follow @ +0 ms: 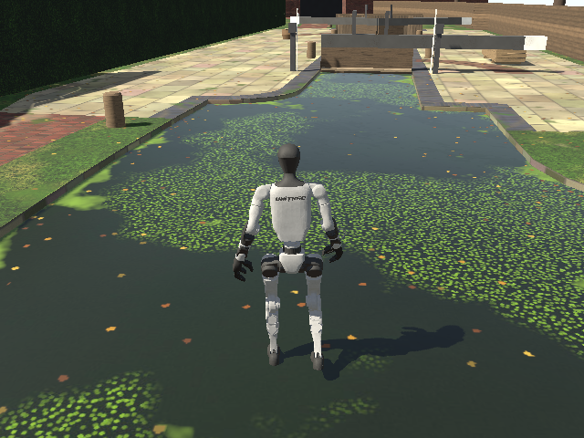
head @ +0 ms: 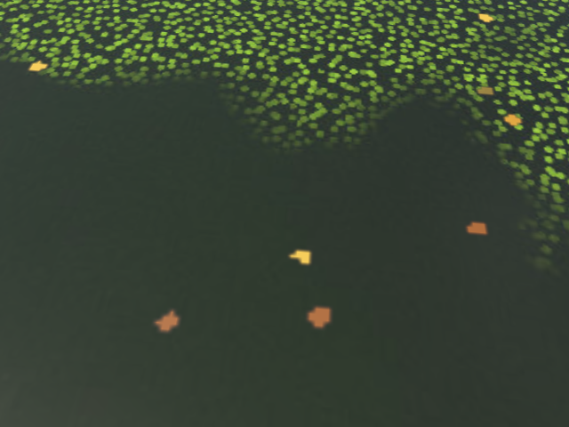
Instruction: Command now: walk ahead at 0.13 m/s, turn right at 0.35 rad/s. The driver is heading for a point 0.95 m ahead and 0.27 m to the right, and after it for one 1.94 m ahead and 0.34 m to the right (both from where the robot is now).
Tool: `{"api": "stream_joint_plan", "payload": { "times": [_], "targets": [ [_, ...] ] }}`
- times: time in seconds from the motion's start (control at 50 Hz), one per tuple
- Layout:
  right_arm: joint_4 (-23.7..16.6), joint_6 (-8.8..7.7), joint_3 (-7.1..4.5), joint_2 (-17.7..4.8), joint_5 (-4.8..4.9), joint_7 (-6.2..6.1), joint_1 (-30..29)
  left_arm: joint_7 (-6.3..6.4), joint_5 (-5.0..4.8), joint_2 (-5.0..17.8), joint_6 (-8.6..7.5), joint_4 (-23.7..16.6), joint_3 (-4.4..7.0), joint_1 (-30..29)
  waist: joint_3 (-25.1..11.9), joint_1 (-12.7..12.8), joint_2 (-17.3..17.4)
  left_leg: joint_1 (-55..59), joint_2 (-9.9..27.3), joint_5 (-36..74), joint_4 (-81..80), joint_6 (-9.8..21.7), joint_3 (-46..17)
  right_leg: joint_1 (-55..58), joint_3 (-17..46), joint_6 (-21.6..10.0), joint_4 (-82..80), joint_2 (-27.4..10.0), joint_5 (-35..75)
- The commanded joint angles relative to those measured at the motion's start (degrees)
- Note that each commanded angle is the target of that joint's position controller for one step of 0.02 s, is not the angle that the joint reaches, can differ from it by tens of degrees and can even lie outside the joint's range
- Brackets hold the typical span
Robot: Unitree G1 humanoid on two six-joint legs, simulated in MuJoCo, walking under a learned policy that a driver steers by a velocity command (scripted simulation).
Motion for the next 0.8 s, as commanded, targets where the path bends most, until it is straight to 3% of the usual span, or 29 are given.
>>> {"api": "stream_joint_plan", "payload": {
  "times": [0.02, 0.04, 0.12, 0.2, 0.26, 0.28, 0.3, 0.32, 0.34, 0.36, 0.38, 0.4, 0.42, 0.48, 0.54, 0.6, 0.64, 0.7, 0.72, 0.74, 0.76, 0.78, 0.8],
  "targets": [
    [-2.04, -0.17, -2.51, -8.28, -0.66, -0.74, -2.28, 1.35, 0.38, 4.15, 2.29, -2.78, 1.93, 7.12, -8.34, 1.60, 10.98, 4.11, 15.26, 11.42, -13.22, 11.53, -9.12, 1.28, -1.12, 1.72, -0.40, -2.74, 4.79],
    [-1.67, -0.19, -2.69, -8.55, -0.55, -1.09, -2.60, 1.40, 0.51, 3.84, 2.48, -3.44, 1.96, 6.38, -8.37, 1.50, 10.56, 4.26, 15.66, 10.79, -13.63, 11.80, -7.85, 1.10, -1.27, 1.60, -2.37, -3.22, 6.47],
    [-0.09, -0.11, -3.83, -11.20, 1.07, -2.07, -1.77, -0.05, 0.73, 3.24, 1.65, -6.05, 1.78, 1.30, -9.20, -0.42, 9.62, 6.54, 17.36, -10.89, -17.88, 10.87, -7.27, 1.44, -2.54, -1.22, -11.94, -5.29, 12.60],
    [0.90, 0.20, -4.67, -13.05, 2.17, -1.49, -0.98, -1.34, 0.53, 4.10, 0.91, -6.61, 2.31, -0.64, -7.44, -0.77, 8.31, 9.94, 18.52, -19.21, -18.60, 9.14, -6.48, 3.48, -5.38, -4.11, -20.42, -4.19, 11.08],
    [1.27, 1.10, -4.74, -12.54, 3.32, -0.97, -2.38, -1.86, 0.37, 3.34, 0.71, -4.43, 2.75, 3.55, -6.11, 2.16, 6.34, 7.67, 16.81, -25.38, -14.11, 6.19, -2.84, 11.77, -9.40, -7.07, -30.73, -1.89, 13.15],
    [1.36, 1.39, -4.27, -10.49, 3.12, -0.90, -2.73, -1.70, 0.25, 3.84, 0.65, -2.32, 3.26, 7.65, -5.47, 3.46, 4.12, 4.78, 14.22, -27.44, -8.53, 4.39, -0.41, 16.30, -9.60, -8.62, -33.73, -0.22, 11.70],
    [1.06, 1.60, -3.28, -6.61, 2.29, -0.55, -3.33, -1.14, -0.06, 6.33, 0.43, -0.47, 4.23, 13.08, -4.56, 4.59, -4.21, -1.20, 9.34, -27.06, 6.49, 1.28, 4.91, 21.11, -0.53, -11.86, -40.47, -4.36, 5.16],
    [-1.71, 1.15, -2.52, -3.96, 1.21, -0.11, -5.90, -0.65, -0.01, 13.96, -0.21, -1.75, 5.72, 15.25, -0.99, 4.32, -16.79, -21.40, 0.21, -30.55, 26.92, -3.54, 5.92, 26.71, 27.83, -20.55, -49.51, -16.95, -6.25],
    [-3.08, -0.47, -3.09, -6.72, 2.02, 0.28, -9.27, -1.27, 1.23, 12.72, -2.26, -3.94, 4.92, 12.85, -0.32, 4.65, -11.32, -28.46, -0.68, -28.37, 33.56, -2.15, -5.51, 25.97, 38.16, -23.78, -55.63, -19.84, -10.26],
    [-2.91, -1.76, -3.66, -9.05, 3.16, 0.82, -8.38, -1.23, 1.46, 10.39, -3.77, -5.08, 4.22, 9.25, 0.83, 2.49, -9.27, -30.17, 1.78, -21.65, 33.69, -0.92, -7.65, 26.41, 33.80, -22.09, -55.89, -19.20, -6.18],
    [-1.62, -2.59, -4.02, -10.08, 2.67, 0.93, -6.91, -1.15, 0.80, 8.45, -4.55, -5.60, 3.72, 7.40, 0.58, 1.15, -7.25, -29.19, 3.05, -15.82, 32.05, -0.64, -7.50, 26.86, 28.22, -19.69, -54.29, -17.21, 1.13],
    [-0.86, -3.18, -4.14, -10.15, 1.31, 0.71, -7.22, -0.96, 0.16, 7.42, -4.58, -5.71, 3.39, 6.89, -0.75, 1.09, -5.26, -27.70, 3.51, -11.92, 29.27, -1.00, -7.34, 27.70, 24.26, -17.87, -53.51, -15.52, 8.16],
    [-0.57, -3.43, -4.18, -9.70, 0.69, 0.72, -7.73, -0.58, 0.11, 6.66, -4.48, -5.83, 3.02, 7.18, -1.59, 0.83, -4.56, -25.19, 3.45, -8.52, 26.32, -1.61, -7.34, 27.59, 20.94, -16.71, -53.28, -13.83, 14.35],
    [-0.50, -3.34, -3.52, -7.03, 1.13, 1.14, -9.80, 0.48, 0.45, 6.68, -4.44, -5.81, 3.07, 9.53, -3.11, 1.10, -3.30, -20.68, 1.06, 0.04, 17.78, -3.68, -6.26, 27.45, 14.47, -15.37, -52.72, -10.58, 26.42],
    [-1.49, -3.12, -2.72, -5.12, 1.67, 1.57, -13.32, 1.03, 0.33, 7.23, -4.07, -5.59, 3.42, 11.14, -1.85, 2.35, -4.52, -15.65, -0.73, 5.98, 8.64, -4.83, -5.88, 23.43, 11.63, -14.33, -52.42, -8.59, 26.94],
    [-2.60, -3.26, -2.08, -4.59, 1.97, 2.22, -16.02, 0.97, 0.18, 6.80, -3.97, -4.40, 3.47, 12.94, -0.26, 4.04, -5.28, -12.50, -0.58, 9.28, 3.80, -4.72, -5.39, 21.94, 11.03, -13.88, -52.46, -9.20, 25.77],
    [-3.09, -3.62, -2.03, -5.21, 1.99, 2.53, -16.55, 0.88, -0.01, 6.58, -3.87, -3.53, 3.48, 13.43, 0.70, 4.27, -5.37, -11.66, -0.30, 9.22, 1.82, -3.78, -5.51, 23.27, 11.79, -13.61, -51.55, -10.36, 26.88],
    [-2.55, -4.13, -2.70, -7.58, 2.00, 2.58, -13.39, 0.91, 0.14, 7.29, -3.37, -2.82, 3.80, 12.48, 0.46, 2.47, -6.93, -8.19, -0.45, 4.92, 0.28, -1.42, -4.80, 26.82, 12.37, -12.55, -48.28, -12.18, 35.89],
    [-1.78, -4.26, -3.30, -8.77, 1.83, 2.33, -10.11, 0.88, 0.24, 7.66, -3.16, -2.95, 3.88, 11.57, -1.46, 0.66, -7.49, -3.68, -1.75, 3.10, -0.30, -0.21, -3.29, 27.54, 11.47, -11.90, -44.41, -11.54, 45.61],
    [0.16, -4.26, -4.28, -10.49, 1.59, 1.87, -3.37, 0.81, 0.41, 7.12, -2.96, -3.08, 3.60, 10.81, -5.97, -2.65, -6.85, 5.48, -2.95, 3.77, -1.30, 1.58, -1.87, 26.92, 9.17, -10.64, -36.57, -9.02, 55.29],
    [2.09, -4.15, -5.02, -12.55, 1.07, 1.50, 6.52, 0.70, 1.02, 5.73, -2.88, -3.85, 2.85, 9.94, -13.71, -7.02, -5.27, 21.40, 1.78, 4.02, 1.67, 4.71, -6.33, 19.51, 7.58, -8.88, -24.19, -6.66, 52.43],
    [3.59, -3.76, -6.34, -17.55, 0.32, 1.15, 15.73, 0.36, 1.33, 0.35, -3.46, -4.63, 1.24, 16.31, -24.35, -6.48, 8.72, 44.57, 16.32, -3.92, 2.11, 13.36, -29.72, -0.98, 4.65, -4.70, -1.73, 1.21, 29.60],
    [5.71, -3.62, -5.54, -14.53, 1.56, 1.87, 18.07, 0.26, -0.37, -0.07, -4.43, -4.01, 0.78, 17.76, -27.13, -6.38, 19.27, 48.45, 21.93, -16.53, -9.69, 16.90, -50.19, -11.95, 7.70, -3.72, 9.87, 6.17, -1.72]
  ]
}}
